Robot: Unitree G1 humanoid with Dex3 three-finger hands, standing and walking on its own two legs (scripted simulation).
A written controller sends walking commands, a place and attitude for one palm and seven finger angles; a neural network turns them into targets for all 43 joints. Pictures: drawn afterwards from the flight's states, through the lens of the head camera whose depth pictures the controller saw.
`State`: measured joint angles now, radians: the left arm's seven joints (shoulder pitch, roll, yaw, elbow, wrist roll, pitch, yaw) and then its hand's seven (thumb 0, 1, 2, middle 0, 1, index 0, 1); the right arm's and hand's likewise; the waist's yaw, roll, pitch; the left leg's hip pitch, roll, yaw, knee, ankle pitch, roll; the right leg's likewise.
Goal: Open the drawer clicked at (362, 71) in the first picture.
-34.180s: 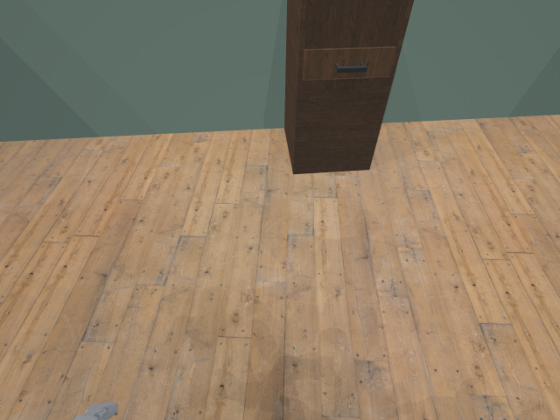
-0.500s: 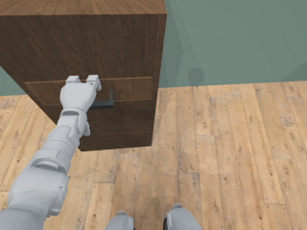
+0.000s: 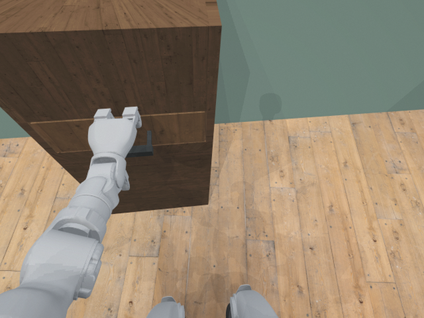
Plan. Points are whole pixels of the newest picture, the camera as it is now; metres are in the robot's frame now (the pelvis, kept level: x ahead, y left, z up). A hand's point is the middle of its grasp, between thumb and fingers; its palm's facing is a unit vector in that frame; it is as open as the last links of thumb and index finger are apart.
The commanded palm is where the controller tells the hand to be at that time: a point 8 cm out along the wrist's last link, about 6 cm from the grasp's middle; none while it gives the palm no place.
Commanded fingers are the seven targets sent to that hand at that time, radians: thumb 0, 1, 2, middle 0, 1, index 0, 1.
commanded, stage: move the hooked fingers above the handle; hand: left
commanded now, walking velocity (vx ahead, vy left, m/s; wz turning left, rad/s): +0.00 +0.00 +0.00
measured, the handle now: (126, 144) +0.52 +0.18 -0.09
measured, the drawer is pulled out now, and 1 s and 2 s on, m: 0.00 0.00 0.00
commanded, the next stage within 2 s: none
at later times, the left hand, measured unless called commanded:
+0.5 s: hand (123, 153) +0.45 +0.16 -0.03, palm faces -0.06 -0.05 -1.00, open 13.8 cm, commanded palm +0.44 +0.17 +0.02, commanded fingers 0.00 -0.50 0.30 -0.30 -1.20 -0.30 -1.20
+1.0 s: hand (125, 149) +0.46 +0.16 -0.03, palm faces -0.01 -0.05 -1.00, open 13.8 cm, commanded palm +0.44 +0.18 +0.02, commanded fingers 0.00 -0.50 0.30 -0.30 -1.20 -0.30 -1.20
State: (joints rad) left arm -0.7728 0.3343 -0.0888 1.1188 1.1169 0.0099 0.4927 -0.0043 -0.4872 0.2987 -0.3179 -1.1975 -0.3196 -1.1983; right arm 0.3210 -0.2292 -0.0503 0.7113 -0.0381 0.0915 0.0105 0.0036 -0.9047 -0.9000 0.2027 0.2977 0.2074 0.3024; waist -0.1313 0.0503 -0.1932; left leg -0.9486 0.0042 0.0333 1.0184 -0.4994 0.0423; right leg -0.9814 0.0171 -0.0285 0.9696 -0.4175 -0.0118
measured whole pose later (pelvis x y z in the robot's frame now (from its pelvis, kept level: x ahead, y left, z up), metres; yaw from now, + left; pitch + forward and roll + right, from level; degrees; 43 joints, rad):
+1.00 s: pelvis -0.01 -0.01 +0.00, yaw +1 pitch +25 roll -1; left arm -0.79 0.34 -0.07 1.12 1.14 -0.01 0.54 0.00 -0.49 0.30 -0.32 -1.20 -0.32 -1.20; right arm 0.30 -0.24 -0.05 0.72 -0.04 0.07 0.00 0.00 -0.91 -0.90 0.20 0.30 0.21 0.30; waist -0.15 0.04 -0.19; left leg -0.98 0.00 0.03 1.04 -0.49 0.04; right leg -1.02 0.01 -0.04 1.00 -0.41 -0.02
